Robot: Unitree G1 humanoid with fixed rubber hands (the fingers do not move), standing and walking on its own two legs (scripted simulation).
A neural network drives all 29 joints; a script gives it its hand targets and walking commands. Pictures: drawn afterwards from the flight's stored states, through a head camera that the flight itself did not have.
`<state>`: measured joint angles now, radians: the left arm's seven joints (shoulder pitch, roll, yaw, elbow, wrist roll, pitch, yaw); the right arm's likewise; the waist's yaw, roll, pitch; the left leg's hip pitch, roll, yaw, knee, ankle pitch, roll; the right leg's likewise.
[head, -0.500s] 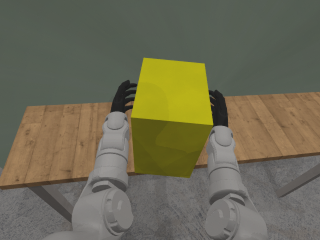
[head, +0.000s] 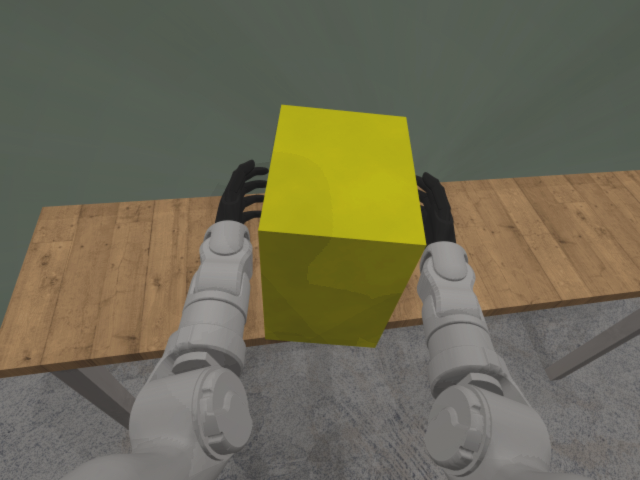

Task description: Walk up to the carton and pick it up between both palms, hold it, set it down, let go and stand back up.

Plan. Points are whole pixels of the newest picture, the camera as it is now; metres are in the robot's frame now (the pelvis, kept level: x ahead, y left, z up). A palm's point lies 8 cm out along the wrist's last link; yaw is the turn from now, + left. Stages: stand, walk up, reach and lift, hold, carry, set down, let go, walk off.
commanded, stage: set down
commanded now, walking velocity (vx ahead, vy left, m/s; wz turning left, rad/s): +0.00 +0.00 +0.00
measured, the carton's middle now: (331, 234) +0.43 -0.01 +0.05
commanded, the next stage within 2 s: none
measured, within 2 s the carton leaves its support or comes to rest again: neither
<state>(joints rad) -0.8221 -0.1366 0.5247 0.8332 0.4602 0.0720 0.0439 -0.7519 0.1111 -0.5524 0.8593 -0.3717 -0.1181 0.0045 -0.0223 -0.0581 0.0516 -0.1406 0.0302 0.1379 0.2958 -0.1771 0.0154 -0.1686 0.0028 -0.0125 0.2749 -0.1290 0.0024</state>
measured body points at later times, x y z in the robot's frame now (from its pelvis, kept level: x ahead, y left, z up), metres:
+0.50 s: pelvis +0.00 -0.01 -0.01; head +0.02 +0.01 +0.44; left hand +0.44 +0.17 +0.11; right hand +0.45 -0.17 +0.12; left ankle -0.01 +0.10 -0.75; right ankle +0.01 -0.12 -0.75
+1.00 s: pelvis -0.03 -0.03 -0.01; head -0.02 -0.01 +0.44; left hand +0.43 +0.17 +0.19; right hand +0.44 -0.16 +0.20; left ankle -0.01 +0.10 -0.75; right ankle +0.01 -0.12 -0.75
